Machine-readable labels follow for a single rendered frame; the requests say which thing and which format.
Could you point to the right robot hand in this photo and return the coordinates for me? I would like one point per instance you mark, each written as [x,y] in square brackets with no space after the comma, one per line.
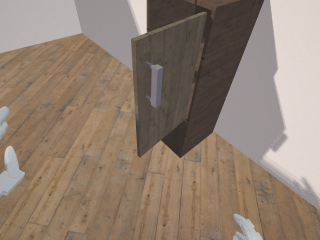
[247,228]

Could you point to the cupboard door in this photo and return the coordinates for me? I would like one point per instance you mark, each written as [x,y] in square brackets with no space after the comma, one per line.
[175,47]

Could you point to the left robot hand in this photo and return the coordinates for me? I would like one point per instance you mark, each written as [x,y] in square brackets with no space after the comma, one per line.
[8,179]

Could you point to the handle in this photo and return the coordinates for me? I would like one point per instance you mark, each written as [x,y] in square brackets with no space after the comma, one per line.
[156,84]

